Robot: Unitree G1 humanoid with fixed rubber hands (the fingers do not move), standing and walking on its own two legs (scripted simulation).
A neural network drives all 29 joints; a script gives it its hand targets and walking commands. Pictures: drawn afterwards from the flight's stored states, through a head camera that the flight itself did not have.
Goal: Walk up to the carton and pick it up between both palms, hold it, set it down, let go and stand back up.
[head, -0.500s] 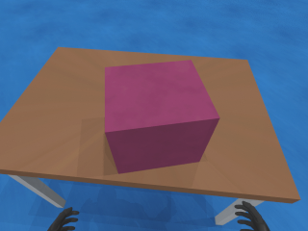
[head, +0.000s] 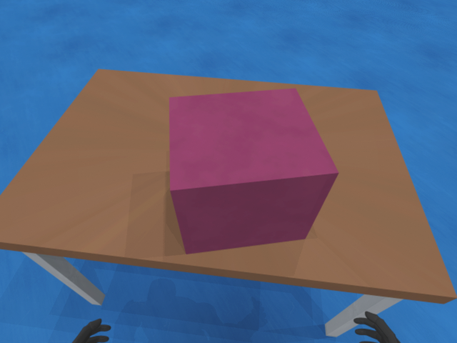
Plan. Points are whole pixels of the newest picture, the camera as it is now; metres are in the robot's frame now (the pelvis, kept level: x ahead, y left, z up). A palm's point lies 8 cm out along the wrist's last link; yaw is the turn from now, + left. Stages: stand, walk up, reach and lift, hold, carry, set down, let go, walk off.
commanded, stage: walk up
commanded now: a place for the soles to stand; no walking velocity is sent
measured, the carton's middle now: (240, 171) +0.44 -0.01 +0.01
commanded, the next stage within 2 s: reach and lift in 0.62 s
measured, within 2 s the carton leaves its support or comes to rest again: neither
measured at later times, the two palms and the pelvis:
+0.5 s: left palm out of the picture +0.07 +0.29 -0.09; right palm out of the picture +0.11 -0.25 -0.09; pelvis +0.00 +0.01 +0.00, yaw +1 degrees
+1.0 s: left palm (104, 304) +0.19 +0.23 -0.05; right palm (415, 332) +0.15 -0.29 -0.04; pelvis +0.00 -0.02 +0.01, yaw -6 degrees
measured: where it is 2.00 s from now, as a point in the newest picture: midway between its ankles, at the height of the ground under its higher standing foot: outside the picture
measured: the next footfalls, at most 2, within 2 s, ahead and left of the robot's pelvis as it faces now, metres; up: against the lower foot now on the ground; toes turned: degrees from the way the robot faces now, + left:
none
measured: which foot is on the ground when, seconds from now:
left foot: down 0.00-1.00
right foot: down 0.00-1.00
